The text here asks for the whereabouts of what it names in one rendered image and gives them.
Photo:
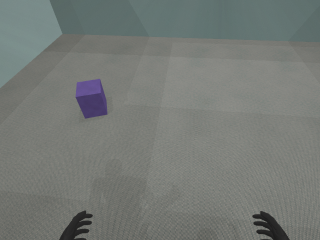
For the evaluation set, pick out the left robot hand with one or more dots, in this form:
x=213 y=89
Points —
x=71 y=231

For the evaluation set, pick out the right robot hand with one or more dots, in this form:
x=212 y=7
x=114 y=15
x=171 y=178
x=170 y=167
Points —
x=276 y=232

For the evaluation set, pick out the carton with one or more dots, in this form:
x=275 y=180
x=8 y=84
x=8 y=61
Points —
x=91 y=98

